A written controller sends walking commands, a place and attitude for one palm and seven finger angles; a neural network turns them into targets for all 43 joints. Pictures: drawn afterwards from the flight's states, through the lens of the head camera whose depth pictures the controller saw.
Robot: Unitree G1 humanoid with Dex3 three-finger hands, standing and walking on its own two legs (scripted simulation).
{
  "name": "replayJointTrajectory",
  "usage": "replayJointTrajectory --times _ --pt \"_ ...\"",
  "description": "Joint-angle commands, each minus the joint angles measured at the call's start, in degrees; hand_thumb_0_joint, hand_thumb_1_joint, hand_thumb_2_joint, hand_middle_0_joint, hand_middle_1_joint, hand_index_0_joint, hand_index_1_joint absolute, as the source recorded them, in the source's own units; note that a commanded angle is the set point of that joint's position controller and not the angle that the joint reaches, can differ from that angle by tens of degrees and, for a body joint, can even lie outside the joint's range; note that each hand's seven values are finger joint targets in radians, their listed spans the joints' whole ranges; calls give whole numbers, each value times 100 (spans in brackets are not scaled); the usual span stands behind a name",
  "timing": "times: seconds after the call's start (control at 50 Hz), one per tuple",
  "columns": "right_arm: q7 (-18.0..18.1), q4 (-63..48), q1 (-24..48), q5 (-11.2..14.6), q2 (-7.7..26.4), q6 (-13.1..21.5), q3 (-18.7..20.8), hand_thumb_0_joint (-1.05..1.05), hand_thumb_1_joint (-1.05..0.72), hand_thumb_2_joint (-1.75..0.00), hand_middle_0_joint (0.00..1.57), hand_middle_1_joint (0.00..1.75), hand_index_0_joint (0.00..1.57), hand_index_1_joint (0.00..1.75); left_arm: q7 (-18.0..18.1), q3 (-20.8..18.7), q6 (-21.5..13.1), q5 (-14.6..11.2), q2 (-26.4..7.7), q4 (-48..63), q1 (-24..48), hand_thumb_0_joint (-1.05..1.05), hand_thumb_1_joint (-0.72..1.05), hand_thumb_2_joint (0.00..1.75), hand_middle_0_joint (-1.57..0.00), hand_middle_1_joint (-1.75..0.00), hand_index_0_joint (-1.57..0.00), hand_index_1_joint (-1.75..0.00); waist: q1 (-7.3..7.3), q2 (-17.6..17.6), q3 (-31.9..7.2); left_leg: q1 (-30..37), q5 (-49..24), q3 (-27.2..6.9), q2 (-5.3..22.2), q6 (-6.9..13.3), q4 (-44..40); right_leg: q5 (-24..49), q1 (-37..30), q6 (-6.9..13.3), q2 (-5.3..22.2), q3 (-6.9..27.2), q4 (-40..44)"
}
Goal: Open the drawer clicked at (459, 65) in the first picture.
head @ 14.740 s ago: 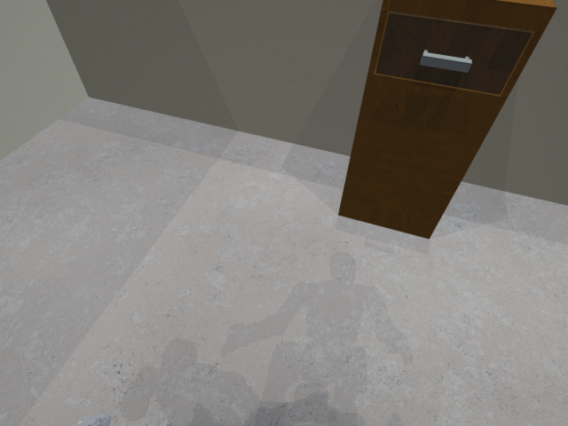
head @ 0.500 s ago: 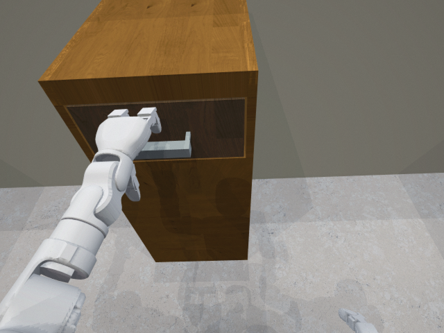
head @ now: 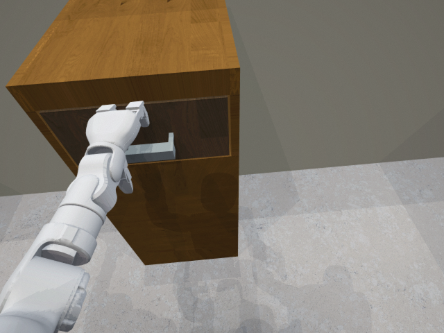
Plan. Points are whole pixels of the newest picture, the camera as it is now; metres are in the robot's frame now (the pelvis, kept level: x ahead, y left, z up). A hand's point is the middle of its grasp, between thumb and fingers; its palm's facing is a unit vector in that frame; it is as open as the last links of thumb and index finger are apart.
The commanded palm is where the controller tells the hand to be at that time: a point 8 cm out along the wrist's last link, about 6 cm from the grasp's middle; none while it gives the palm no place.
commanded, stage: move the hooked fingers above the handle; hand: left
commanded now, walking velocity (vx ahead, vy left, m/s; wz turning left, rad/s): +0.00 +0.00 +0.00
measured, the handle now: (144, 145) +0.49 +0.19 +0.05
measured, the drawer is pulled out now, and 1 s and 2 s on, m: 0.00 0.00 0.00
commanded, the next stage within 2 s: lower the fingers behind the handle in 0.40 s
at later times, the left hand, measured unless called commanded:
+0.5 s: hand (127, 146) +0.44 +0.20 +0.10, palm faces -0.01 -0.04 -1.00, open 13.8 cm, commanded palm +0.42 +0.20 +0.17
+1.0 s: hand (132, 158) +0.43 +0.19 +0.07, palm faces -0.01 -0.03 -1.00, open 13.9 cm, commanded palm +0.41 +0.19 +0.13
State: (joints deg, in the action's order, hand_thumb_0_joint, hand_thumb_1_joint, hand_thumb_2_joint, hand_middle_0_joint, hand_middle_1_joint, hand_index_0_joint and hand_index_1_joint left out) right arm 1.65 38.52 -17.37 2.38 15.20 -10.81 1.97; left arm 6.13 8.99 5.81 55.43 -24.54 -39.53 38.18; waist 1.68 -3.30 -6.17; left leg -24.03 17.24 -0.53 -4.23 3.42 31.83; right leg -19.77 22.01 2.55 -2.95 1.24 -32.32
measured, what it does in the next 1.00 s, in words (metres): stands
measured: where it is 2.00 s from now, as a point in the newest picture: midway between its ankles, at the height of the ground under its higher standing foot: outside the picture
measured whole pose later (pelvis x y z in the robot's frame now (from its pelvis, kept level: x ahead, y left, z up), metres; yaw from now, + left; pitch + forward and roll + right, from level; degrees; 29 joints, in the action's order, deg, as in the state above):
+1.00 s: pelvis +0.00 -0.01 +0.00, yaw +1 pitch +11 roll +0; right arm 1.8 37.9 -15.6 2.0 14.6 -10.1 2.5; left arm 9.6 9.7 3.7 57.2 -22.7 -43.3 37.9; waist 1.1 -2.8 -7.3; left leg -26.9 18.3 -1.0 -4.0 2.9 34.3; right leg -20.9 24.7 3.1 -3.2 0.5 -34.7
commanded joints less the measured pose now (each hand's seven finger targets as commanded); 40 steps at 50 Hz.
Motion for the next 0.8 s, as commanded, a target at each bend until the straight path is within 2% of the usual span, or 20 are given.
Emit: replayJointTrajectory --times 0.0,0.06,0.12,0.16,0.18,0.22,0.26,0.28,0.34,0.36,0.4,0.48,0.52,0.56,0.6,0.64,0.7,0.72,0.76,0.78 --pt "70 -651 239 17 691 209 210 0 -90 -90 20 30 20 30 243 -569 -25 63 -1323 1105 2824 0 -50 30 -30 -120 -30 -120 -4 355 -1818 1076 -2463 -61 203 -18 -118 2368 -731 10 103 -78 222" --pt "89 -629 255 29 677 238 202 0 -90 -90 20 30 20 30 220 -413 -16 54 -1179 969 3023 0 -50 30 -30 -120 -30 -120 51 233 -1732 1172 -2328 -58 202 -12 -126 2163 -563 17 98 -79 282" --pt "118 -635 249 19 667 238 182 0 -90 -90 20 30 20 30 176 -351 0 54 -1087 642 3004 0 -50 30 -30 -120 -30 -120 59 386 -1639 1081 -2182 -38 188 -10 -140 2103 -546 8 108 -76 304" --pt "137 -649 238 22 689 234 164 0 -90 -90 20 30 20 30 152 -498 -60 97 -1322 636 3161 0 -50 30 -30 -120 -30 -120 34 418 -1779 1021 -2183 -55 181 -13 -144 2131 -651 14 124 -68 262" --pt "137 -690 274 16 651 245 163 0 -90 -90 20 30 20 30 134 -261 -73 80 -1027 646 3185 0 -50 30 -30 -120 -30 -120 62 378 -1761 1056 -2175 -27 165 2 -114 2162 -601 2 124 -51 275" --pt "143 -666 218 2 674 234 170 0 -90 -90 20 30 20 30 143 -538 -114 122 -1337 611 3148 0 -50 30 -30 -120 -30 -120 17 317 -1868 1071 -2362 -24 182 -13 -65 2336 -657 15 127 -47 210" --pt "126 -709 234 -11 659 224 171 0 -90 -90 20 30 20 30 142 -503 -176 117 -1300 759 3216 0 -50 30 -30 -120 -30 -120 6 260 -2018 1126 -2587 -53 184 -20 -18 2475 -689 20 134 -58 153" --pt "97 -735 251 -19 620 227 189 0 -90 -90 20 30 20 30 138 -267 -189 90 -974 868 3169 0 -50 30 -30 -120 -30 -120 20 175 -2026 1236 -2748 -45 187 -27 13 2553 -633 15 126 -69 140" --pt "66 -757 258 -32 652 197 208 0 -90 -90 20 30 20 30 131 -494 -162 43 -1140 867 2766 0 -50 30 -30 -120 -30 -120 -44 416 -2064 1204 -2892 -40 181 -20 48 2716 -769 4 119 -60 146" --pt "67 -751 283 -18 656 188 187 0 -90 -90 20 30 20 30 138 -497 -172 34 -1191 960 2918 0 -50 30 -30 -120 -30 -120 -24 443 -1993 1123 -2784 -38 187 -17 17 2735 -773 -7 130 -63 145" --pt "53 -753 342 -6 631 173 185 0 -90 -90 20 30 20 30 156 -357 -102 56 -1014 953 2845 0 -50 30 -30 -120 -30 -120 -21 336 -1841 1134 -2753 -29 192 -28 8 2653 -648 0 119 -84 153" --pt "69 -730 346 -5 637 166 191 0 -90 -90 20 30 20 30 199 -538 -59 80 -1266 1102 2996 0 -50 30 -30 -120 -30 -120 -44 352 -2030 1152 -2702 -37 169 -10 17 2679 -796 6 119 -39 142" --pt "65 -697 329 -10 621 152 181 0 -90 -90 20 30 20 30 196 -335 -6 96 -1013 917 2929 0 -50 30 -30 -120 -30 -120 0 290 -1904 1138 -2715 -26 172 -30 23 2668 -669 7 119 -69 140" --pt "66 -720 307 -21 654 145 186 0 -90 -90 20 30 20 30 191 -572 -16 88 -1247 930 2714 0 -50 30 -30 -120 -30 -120 -84 399 -2056 1083 -2781 -23 172 -19 34 2780 -850 5 126 -44 109" --pt "66 -735 335 -9 637 130 186 0 -90 -90 20 30 20 30 165 -389 -10 83 -992 823 2545 0 -50 30 -30 -120 -30 -120 -37 485 -1829 1020 -2705 -5 180 -23 29 2740 -715 -5 121 -74 129" --pt "72 -730 306 -14 666 123 197 0 -90 -90 20 30 20 30 158 -432 -49 112 -1069 814 2598 0 -50 30 -30 -120 -30 -120 -17 514 -1817 964 -2621 3 179 -22 31 2678 -714 3 127 -55 140" --pt "76 -751 275 -38 646 140 218 0 -90 -90 20 30 20 30 239 -650 -176 135 -1278 1030 2456 0 -50 30 -30 -120 -30 -120 -96 448 -2082 984 -2795 1 173 -14 82 2914 -857 -5 133 -18 55" --pt "74 -770 314 -39 624 142 220 0 -90 -90 20 30 20 30 253 -483 -197 133 -1084 1076 2451 0 -50 30 -30 -120 -30 -120 -69 388 -2011 990 -2763 31 158 -12 108 2939 -782 -14 131 -8 64" --pt "77 -733 264 -24 635 153 228 0 -90 -90 20 30 20 30 305 -509 -209 133 -1092 970 2495 0 -50 30 -30 -120 -30 -120 -8 469 -1886 897 -2614 31 165 -10 110 2821 -688 -14 121 -26 80" --pt "81 -715 260 -21 629 157 233 0 -90 -90 20 30 20 30 349 -499 -219 149 -1088 957 2551 0 -50 30 -30 -120 -30 -120 -9 346 -1872 905 -2550 31 172 -24 100 2683 -605 -5 115 -25 72"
